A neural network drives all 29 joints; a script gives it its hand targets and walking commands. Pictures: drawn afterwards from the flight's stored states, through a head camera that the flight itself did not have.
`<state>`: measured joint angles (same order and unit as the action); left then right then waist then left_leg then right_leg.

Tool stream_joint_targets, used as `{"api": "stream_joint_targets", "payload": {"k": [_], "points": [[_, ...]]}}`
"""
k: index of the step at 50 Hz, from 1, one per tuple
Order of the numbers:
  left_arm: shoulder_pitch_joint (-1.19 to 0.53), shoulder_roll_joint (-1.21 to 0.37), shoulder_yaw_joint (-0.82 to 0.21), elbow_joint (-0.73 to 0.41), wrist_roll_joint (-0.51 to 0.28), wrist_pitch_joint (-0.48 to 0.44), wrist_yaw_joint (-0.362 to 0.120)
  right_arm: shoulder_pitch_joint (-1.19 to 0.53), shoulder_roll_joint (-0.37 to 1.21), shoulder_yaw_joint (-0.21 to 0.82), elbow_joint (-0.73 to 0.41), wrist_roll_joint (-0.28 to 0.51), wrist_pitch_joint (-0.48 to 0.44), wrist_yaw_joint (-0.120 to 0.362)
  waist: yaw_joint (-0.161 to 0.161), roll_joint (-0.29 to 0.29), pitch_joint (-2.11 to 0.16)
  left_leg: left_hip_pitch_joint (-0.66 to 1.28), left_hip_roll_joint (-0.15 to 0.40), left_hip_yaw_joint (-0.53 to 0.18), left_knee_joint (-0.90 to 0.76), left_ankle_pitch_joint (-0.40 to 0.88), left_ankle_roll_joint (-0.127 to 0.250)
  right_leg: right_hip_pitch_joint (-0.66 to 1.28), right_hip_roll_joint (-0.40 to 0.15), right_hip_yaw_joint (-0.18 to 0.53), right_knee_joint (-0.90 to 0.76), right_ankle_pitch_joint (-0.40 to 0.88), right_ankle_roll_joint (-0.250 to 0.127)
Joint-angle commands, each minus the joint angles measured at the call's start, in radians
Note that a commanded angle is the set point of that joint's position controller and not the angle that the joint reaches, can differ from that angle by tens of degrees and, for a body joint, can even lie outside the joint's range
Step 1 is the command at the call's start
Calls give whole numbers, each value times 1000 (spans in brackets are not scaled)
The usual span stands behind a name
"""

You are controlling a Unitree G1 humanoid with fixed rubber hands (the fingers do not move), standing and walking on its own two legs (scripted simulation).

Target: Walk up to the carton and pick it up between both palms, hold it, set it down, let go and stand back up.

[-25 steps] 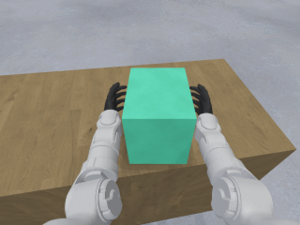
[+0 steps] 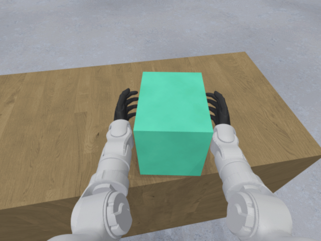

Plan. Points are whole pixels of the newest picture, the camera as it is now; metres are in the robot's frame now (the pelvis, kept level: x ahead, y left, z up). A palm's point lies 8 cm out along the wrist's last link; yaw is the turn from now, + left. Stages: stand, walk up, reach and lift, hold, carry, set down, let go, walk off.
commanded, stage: set down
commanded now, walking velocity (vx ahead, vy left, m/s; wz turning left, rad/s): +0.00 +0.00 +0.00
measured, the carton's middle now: (171, 122) +0.42 +0.05 +0.04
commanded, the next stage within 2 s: none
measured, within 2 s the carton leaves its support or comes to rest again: rests again in 0.18 s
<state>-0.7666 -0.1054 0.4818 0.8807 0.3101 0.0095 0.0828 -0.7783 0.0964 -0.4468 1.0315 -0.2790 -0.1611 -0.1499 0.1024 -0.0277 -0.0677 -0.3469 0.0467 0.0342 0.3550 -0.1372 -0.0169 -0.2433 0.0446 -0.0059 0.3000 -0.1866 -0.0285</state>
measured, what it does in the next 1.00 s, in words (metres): stands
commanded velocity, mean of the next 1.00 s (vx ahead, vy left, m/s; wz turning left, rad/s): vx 0.00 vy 0.00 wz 0.00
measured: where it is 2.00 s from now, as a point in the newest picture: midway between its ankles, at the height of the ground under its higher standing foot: outside the picture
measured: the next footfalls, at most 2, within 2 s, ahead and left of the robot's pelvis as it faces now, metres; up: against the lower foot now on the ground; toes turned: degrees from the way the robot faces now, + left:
none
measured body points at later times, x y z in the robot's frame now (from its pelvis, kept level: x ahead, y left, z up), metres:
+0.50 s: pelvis -0.01 +0.00 +0.00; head +0.04 +0.02 +0.45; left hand +0.40 +0.18 +0.07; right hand +0.42 -0.08 +0.07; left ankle +0.02 +0.13 -0.75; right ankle -0.03 -0.10 -0.75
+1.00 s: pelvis +0.00 +0.00 +0.00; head +0.05 +0.03 +0.45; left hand +0.40 +0.18 +0.06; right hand +0.42 -0.08 +0.06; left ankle +0.02 +0.13 -0.75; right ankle -0.03 -0.10 -0.75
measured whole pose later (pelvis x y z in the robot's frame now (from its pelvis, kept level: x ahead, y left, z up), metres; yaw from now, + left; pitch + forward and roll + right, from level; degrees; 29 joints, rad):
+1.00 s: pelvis +0.00 +0.00 +0.00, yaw +0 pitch +6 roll +0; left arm -0.74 -0.18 0.60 0.78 0.48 -0.06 0.02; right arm -0.75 0.18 -0.65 0.94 -0.47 -0.24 -0.06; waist 0.10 -0.06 0.00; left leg -0.31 0.04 0.07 0.33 -0.12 -0.01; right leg -0.23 0.03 -0.02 0.31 -0.19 -0.02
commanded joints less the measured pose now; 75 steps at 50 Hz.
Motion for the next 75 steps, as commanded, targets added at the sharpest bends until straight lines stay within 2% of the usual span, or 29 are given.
{"api": "stream_joint_targets", "payload": {"k": [1,7,15,22,26,30,34,40,44,51,56,59,60,63,65,66,71,72,73,75], "points": [[-718,-509,-297,-91,8,-86,-113,-715,630,299,-121,-67,-88,181,18,15,-748,296,-26,99,37,468,-15,262,-28,-55,52,527,68],[-688,-497,-260,-81,43,-97,-115,-670,601,230,-83,-112,-100,188,15,25,-692,332,-20,107,29,458,-18,215,-20,-68,25,442,59],[-613,-474,-198,-54,95,-97,-117,-621,584,179,-74,-169,-110,196,29,8,-625,299,-21,119,9,418,-2,222,-24,-68,14,388,56],[-576,-467,-188,-77,121,-88,-117,-576,564,136,-64,-199,-112,199,19,26,-585,305,-23,126,6,400,2,189,-30,-73,2,328,51],[-545,-465,-167,-73,141,-81,-120,-561,566,120,-71,-211,-110,202,23,20,-557,295,-26,129,-2,380,10,189,-28,-72,0,300,53],[-512,-467,-161,-76,152,-74,-122,-522,561,109,-48,-219,-105,204,14,19,-520,303,-25,130,0,395,12,180,-27,-78,0,292,52],[-490,-466,-148,-70,167,-71,-120,-509,558,84,-56,-237,-104,209,14,18,-502,317,-22,126,-2,377,16,147,-27,-81,-12,232,48],[-464,-452,-138,-78,178,-67,-119,-482,538,69,-54,-242,-97,215,18,25,-477,318,-22,127,3,401,17,131,-25,-80,-16,212,45],[-452,-447,-122,-75,187,-65,-124,-478,541,57,-59,-250,-91,219,15,17,-458,314,-22,127,-1,370,25,125,-28,-79,-16,186,46],[-444,-434,-122,-88,187,-75,-122,-464,527,56,-70,-256,-96,216,9,19,-472,314,-25,127,15,414,20,123,-25,-78,-3,221,48],[-411,-416,-96,-73,211,-82,-122,-423,518,37,-58,-268,-88,218,11,27,-431,305,-25,127,7,392,23,115,-30,-77,-8,195,46],[-407,-408,-85,-59,206,-88,-128,-427,523,49,-65,-260,-84,216,15,11,-436,282,-28,128,3,379,33,132,-34,-71,-4,217,53],[-415,-402,-91,-69,202,-92,-126,-425,512,49,-66,-257,-86,215,5,18,-450,285,-27,127,7,390,29,127,-31,-69,2,226,52],[-411,-424,-92,-68,212,-101,-126,-419,527,45,-63,-264,-88,217,6,28,-445,316,-25,123,19,424,22,94,-28,-75,-4,206,44],[-395,-353,-91,-60,198,-107,-114,-409,445,42,-67,-245,-90,207,7,38,-482,332,-24,125,32,459,14,87,-21,-72,-1,221,42],[-405,-406,-76,-62,217,-108,-121,-418,521,40,-63,-261,-84,210,10,21,-425,309,-26,121,26,432,24,88,-25,-72,-12,197,45],[-399,-349,-55,-48,215,-121,-113,-404,463,38,-60,-246,-78,205,11,28,-441,301,-29,124,28,428,22,93,-24,-64,-7,190,43],[-392,-291,-52,-50,201,-127,-104,-394,394,39,-62,-230,-79,199,14,30,-476,307,-28,125,32,443,19,87,-20,-63,0,209,42],[-395,-309,-31,-49,214,-132,-103,-402,435,36,-63,-235,-76,197,17,11,-432,287,-31,126,28,419,29,91,-22,-60,-5,193,48],[-396,-282,-47,-49,199,-141,-93,-397,383,40,-62,-223,-75,191,9,36,-472,295,-29,128,35,441,20,79,-18,-57,4,208,44]]}}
